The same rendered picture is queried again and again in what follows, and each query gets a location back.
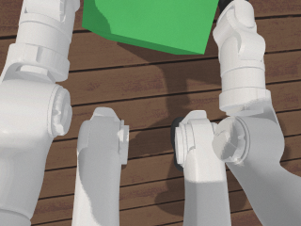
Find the carton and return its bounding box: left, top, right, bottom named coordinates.
left=82, top=0, right=219, bottom=55

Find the robot right thigh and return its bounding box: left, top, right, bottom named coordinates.
left=175, top=118, right=231, bottom=226

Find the robot right upper arm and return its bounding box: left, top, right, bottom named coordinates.
left=212, top=116, right=301, bottom=226

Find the left robot forearm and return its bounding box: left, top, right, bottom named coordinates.
left=0, top=0, right=81, bottom=85

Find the right robot forearm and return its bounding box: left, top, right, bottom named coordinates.
left=213, top=0, right=281, bottom=130

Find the robot left upper arm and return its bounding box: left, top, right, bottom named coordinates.
left=0, top=77, right=72, bottom=226

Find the right robot hand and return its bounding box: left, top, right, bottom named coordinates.
left=217, top=0, right=249, bottom=15

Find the right robot shin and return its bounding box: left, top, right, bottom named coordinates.
left=180, top=110, right=218, bottom=166

